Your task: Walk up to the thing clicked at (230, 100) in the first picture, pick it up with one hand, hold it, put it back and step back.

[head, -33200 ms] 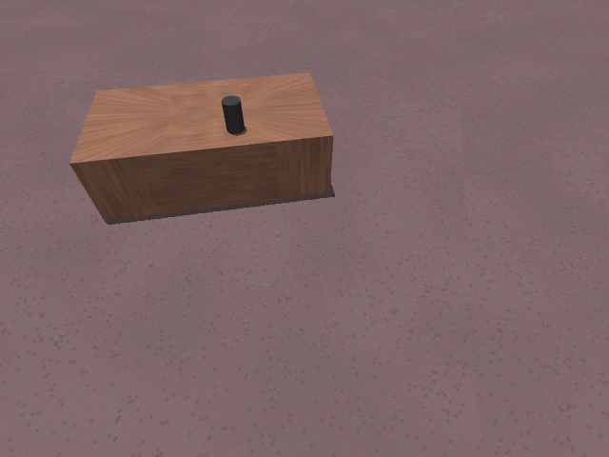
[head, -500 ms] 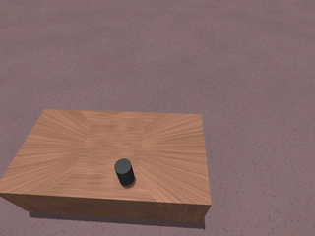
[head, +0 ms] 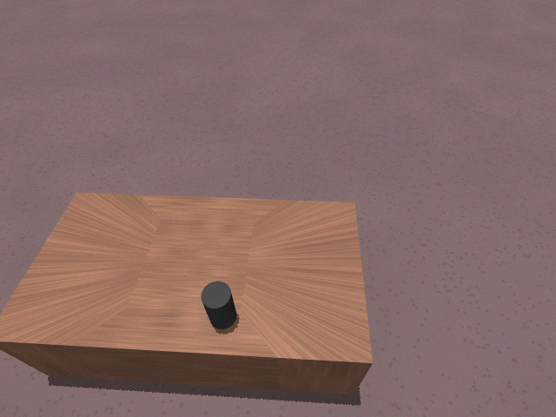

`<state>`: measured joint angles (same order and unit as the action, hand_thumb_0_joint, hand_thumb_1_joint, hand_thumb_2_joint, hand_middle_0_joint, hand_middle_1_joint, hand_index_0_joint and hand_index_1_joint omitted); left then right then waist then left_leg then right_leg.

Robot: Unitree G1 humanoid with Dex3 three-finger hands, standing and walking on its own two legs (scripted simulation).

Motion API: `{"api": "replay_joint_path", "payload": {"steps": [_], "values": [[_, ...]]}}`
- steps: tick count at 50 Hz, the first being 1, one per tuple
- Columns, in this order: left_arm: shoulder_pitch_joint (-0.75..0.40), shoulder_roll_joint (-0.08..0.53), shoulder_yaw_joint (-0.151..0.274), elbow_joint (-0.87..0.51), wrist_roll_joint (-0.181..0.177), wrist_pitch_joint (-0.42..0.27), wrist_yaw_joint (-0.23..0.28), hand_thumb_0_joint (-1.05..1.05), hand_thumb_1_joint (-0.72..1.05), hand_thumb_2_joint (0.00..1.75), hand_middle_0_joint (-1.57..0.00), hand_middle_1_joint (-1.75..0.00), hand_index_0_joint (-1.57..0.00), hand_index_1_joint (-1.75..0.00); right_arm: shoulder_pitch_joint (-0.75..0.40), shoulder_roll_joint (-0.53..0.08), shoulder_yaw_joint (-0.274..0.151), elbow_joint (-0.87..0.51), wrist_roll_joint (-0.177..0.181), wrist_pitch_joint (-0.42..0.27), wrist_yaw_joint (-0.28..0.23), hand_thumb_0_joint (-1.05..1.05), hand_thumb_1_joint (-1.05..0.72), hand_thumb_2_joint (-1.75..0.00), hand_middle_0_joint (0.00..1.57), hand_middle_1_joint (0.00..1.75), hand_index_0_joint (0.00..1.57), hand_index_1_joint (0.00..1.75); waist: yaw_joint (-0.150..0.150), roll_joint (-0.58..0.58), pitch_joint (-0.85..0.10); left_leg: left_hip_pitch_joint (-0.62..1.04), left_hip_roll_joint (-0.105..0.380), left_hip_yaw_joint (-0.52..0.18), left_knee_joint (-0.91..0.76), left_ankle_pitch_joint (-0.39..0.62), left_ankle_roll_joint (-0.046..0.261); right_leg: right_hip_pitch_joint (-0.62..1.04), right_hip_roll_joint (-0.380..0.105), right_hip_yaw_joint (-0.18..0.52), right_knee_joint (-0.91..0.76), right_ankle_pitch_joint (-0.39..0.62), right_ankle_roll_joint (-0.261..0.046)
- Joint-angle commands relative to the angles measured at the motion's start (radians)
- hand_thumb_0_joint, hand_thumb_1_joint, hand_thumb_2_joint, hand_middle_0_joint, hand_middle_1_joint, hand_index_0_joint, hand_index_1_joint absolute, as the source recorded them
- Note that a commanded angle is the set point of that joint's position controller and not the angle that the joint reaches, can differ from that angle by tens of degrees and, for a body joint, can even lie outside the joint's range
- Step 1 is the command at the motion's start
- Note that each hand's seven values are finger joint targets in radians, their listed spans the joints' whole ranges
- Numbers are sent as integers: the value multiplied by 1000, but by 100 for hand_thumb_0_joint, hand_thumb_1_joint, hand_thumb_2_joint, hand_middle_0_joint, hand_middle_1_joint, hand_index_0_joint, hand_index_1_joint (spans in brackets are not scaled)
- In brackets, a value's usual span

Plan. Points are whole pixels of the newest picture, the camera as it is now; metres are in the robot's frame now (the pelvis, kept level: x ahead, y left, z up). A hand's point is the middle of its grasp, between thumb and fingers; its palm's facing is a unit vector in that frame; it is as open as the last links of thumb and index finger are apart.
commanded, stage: stand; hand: left
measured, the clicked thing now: (219, 305) +0.45 +0.20 -0.39
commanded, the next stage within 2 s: step back in 0.66 s
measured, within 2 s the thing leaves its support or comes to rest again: neither
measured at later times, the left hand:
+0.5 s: hand out of the picture +0.06 +0.26 -0.15, palm faces -0.01 -0.94 -0.35, open 7.4 cm
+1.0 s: hand out of the picture +0.09 +0.33 -0.18, palm faces +0.01 -0.92 -0.39, open 7.4 cm
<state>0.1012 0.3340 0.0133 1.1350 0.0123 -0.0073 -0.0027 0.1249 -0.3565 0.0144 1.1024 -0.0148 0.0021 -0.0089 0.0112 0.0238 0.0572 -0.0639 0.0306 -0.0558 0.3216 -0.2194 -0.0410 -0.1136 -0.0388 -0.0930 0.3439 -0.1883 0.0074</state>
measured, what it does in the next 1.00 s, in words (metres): lifts its left foot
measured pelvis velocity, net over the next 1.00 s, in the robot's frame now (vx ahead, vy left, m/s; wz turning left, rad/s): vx -0.06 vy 0.06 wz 0.02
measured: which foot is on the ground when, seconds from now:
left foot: down 0.00-1.00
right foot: down 0.00-0.96, up 0.98-1.00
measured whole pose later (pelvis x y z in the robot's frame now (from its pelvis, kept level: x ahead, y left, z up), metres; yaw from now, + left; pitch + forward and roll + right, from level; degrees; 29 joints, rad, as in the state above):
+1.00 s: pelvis -0.06 +0.06 -0.03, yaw +1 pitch -2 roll +0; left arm 0.00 0.40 0.07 0.91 0.01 0.06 0.03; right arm 0.16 -0.40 -0.07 0.95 -0.04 0.05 0.01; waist -0.01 -0.04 0.20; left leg -0.30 -0.02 -0.02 0.72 -0.38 0.02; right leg -0.42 -0.07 0.03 0.81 -0.45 0.00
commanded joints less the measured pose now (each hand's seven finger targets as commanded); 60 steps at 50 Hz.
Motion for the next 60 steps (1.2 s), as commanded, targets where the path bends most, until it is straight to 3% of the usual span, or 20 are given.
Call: {"api": "replay_joint_path", "payload": {"steps": [1,15,32,33,35,36,37,38,39,40,41,44,46,47,48,49,50,53,57,60], "values": [[-34,218,44,-55,-4,-19,12,0,90,90,-20,-30,-20,-30,-25,-202,-41,-56,0,-22,-10,0,-90,-90,20,30,20,30,-2,-25,-86,-65,94,-48,-39,231,46,89,-111,96,-33,218,-20],[-31,226,44,-58,-1,-17,8,0,90,90,-20,-30,-20,-30,-31,-201,-47,-55,-1,-23,-7,0,-90,-90,20,30,20,30,-1,-27,-59,-67,90,-51,-56,163,44,49,-105,98,-53,118,-22],[-22,229,40,-60,-3,-21,10,0,90,90,-20,-30,-20,-30,-30,-204,-47,-51,0,-23,-4,0,-90,-90,20,30,20,30,-1,-32,-81,-71,93,-50,-50,177,47,65,-113,106,-46,160,-23],[-15,290,93,-84,-21,-12,16,0,90,90,-20,-30,-20,-30,-54,-244,-68,-75,3,-4,3,0,-90,-90,20,30,20,30,8,-33,29,-163,60,-40,76,316,80,17,-105,118,30,309,-33],[14,295,105,-113,-24,-3,23,0,90,90,-20,-30,-20,-30,-21,-211,-71,-102,16,6,2,0,-90,-90,20,30,20,30,1,-65,-57,-146,27,6,214,336,80,40,-153,140,50,430,-100],[7,302,113,-131,-24,0,24,0,90,90,-20,-30,-20,-30,-3,-204,-75,-115,20,14,2,0,-90,-90,20,30,20,30,-4,-98,-95,-157,-10,30,303,277,73,42,-197,170,42,461,-144],[-17,311,118,-159,-16,4,26,0,90,90,-20,-30,-20,-30,12,-201,-83,-129,22,24,2,0,-90,-90,20,30,20,30,-6,-159,-119,-185,-51,53,422,73,70,29,-267,226,22,455,-203],[-46,307,118,-191,-2,7,28,0,90,90,-20,-30,-20,-30,17,-202,-90,-144,17,36,6,0,-90,-90,20,30,20,30,-6,-216,-116,-229,-80,33,576,-248,81,-16,-343,292,0,433,-260],[-61,307,120,-212,10,6,29,0,90,90,-20,-30,-20,-30,35,-203,-97,-155,12,47,8,0,-90,-90,20,30,20,30,-11,-186,-102,-234,-51,-27,666,-332,88,-85,-370,289,14,413,-283],[-116,319,122,-242,14,7,33,0,90,90,-20,-30,-20,-30,74,-215,-105,-170,17,54,12,0,-90,-90,20,30,20,30,-45,-201,-91,-224,-24,-83,716,-332,105,-154,-371,275,33,377,-274],[-152,309,117,-258,15,9,35,0,90,90,-20,-30,-20,-30,96,-211,-108,-172,21,56,15,0,-90,-90,20,30,20,30,-62,-200,-75,-236,-18,-72,692,-317,105,-173,-339,236,57,358,-255],[-159,302,113,-295,22,18,38,0,90,90,-20,-30,-20,-30,138,-222,-120,-182,7,52,15,0,-90,-90,20,30,20,30,-56,-206,-92,-245,-4,-18,485,-227,91,-137,-290,204,154,301,-194],[-144,287,104,-308,8,37,33,0,90,90,-20,-30,-20,-30,162,-205,-127,-175,-10,38,16,0,-90,-90,20,30,20,30,-63,-147,-84,-187,-28,47,187,-8,76,-145,-211,142,283,180,-135],[-90,234,95,-308,-2,52,30,0,90,90,-20,-30,-20,-30,130,-245,-139,-188,-33,28,12,0,-90,-90,20,30,20,30,-34,14,-50,-188,52,-90,63,179,82,-209,-100,101,436,11,-90],[-49,167,86,-322,-13,60,34,0,90,90,-20,-30,-20,-30,100,-348,-157,-218,-52,17,9,0,-90,-90,20,30,20,30,-9,262,-49,-122,256,-417,9,426,147,-404,104,120,616,-442,-48],[-68,227,105,-311,-7,66,47,0,90,90,-20,-30,-20,-30,74,-420,-167,-237,-29,15,11,0,-90,-90,20,30,20,30,-45,206,-89,-217,327,-486,11,462,269,-330,140,271,754,-531,-38],[-91,242,106,-301,-4,68,53,0,90,90,-20,-30,-20,-30,45,-384,-162,-249,-27,12,6,0,-90,-90,20,30,20,30,-45,140,-93,-209,304,-444,36,459,264,-339,146,326,832,-500,-45],[35,245,102,-274,-18,65,53,0,90,90,-20,-30,-20,-30,-51,-282,-136,-285,-29,9,-18,0,-90,-90,20,30,20,30,37,135,-100,-83,213,-221,124,441,253,-437,127,309,938,-318,-36],[6,238,103,-320,-4,49,41,0,90,90,-20,-30,-20,-30,56,-254,-137,-289,-17,6,-30,0,-90,-90,20,30,20,30,-27,82,-122,80,233,-213,185,571,297,-454,111,263,832,-344,18],[-12,226,106,-348,-3,43,34,0,90,90,-20,-30,-20,-30,97,-264,-138,-293,-12,8,-33,0,-90,-90,20,30,20,30,-62,91,-108,104,242,-201,195,586,303,-422,95,235,676,-349,21]]}}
